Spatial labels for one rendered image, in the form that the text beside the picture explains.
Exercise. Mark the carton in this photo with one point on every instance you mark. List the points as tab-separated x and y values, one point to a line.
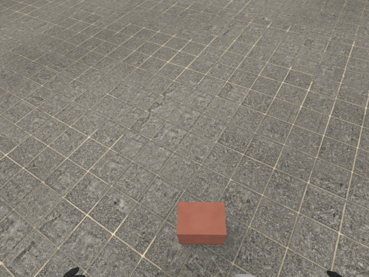
201	223

